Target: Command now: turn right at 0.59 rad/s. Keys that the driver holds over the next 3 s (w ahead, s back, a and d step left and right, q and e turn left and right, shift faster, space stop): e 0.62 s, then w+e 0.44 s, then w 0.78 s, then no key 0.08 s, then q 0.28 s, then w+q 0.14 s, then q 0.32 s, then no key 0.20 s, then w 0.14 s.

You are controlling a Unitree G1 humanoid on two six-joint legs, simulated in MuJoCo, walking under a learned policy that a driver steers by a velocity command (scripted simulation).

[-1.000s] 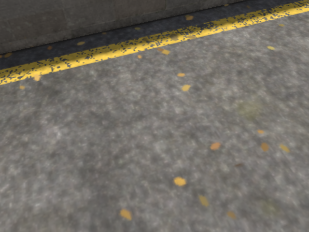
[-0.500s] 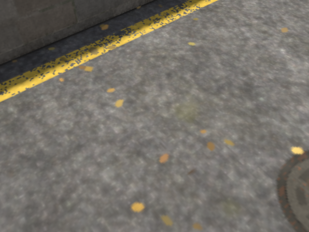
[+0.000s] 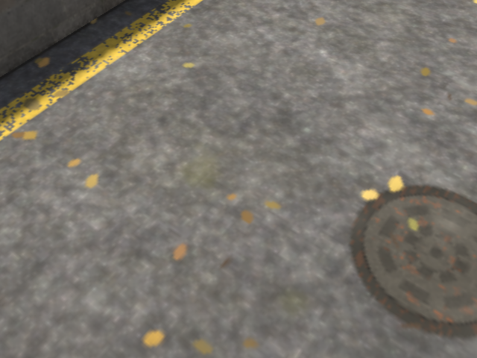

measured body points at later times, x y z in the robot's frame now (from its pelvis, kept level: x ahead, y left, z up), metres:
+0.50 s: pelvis -0.02 +0.03 +0.00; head +0.02 +0.03 +0.45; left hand +0.19 +0.25 -0.12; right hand +0.01 -0.27 -0.11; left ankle +0.01 +0.12 -0.74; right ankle -0.07 -0.08 -0.70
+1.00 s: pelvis +0.03 -0.03 +0.00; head +0.04 -0.04 +0.45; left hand +0.21 +0.20 -0.11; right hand +0.02 -0.34 -0.10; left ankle +0.17 +0.05 -0.71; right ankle -0.06 -0.07 -0.74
